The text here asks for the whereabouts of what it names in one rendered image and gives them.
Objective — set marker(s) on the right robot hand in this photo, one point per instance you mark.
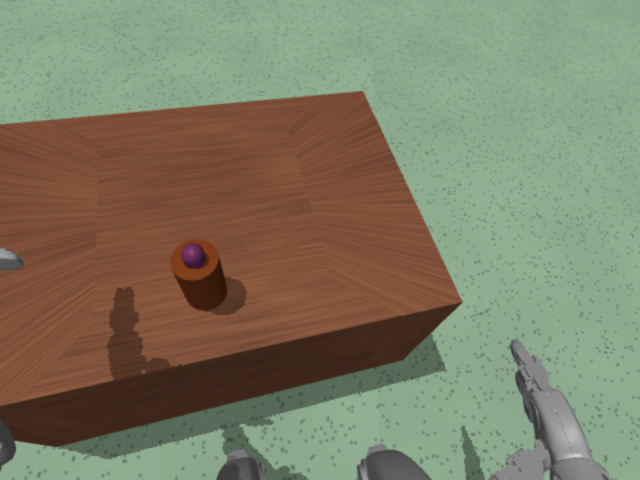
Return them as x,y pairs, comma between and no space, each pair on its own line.
558,433

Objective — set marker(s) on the bottle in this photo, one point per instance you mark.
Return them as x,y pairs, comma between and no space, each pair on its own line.
197,268

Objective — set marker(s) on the left robot hand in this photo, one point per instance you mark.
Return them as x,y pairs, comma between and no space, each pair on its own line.
9,260

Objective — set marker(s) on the left robot arm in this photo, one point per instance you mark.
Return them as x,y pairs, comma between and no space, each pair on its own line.
7,444

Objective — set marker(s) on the right robot arm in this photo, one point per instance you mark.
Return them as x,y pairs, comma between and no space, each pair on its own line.
578,469

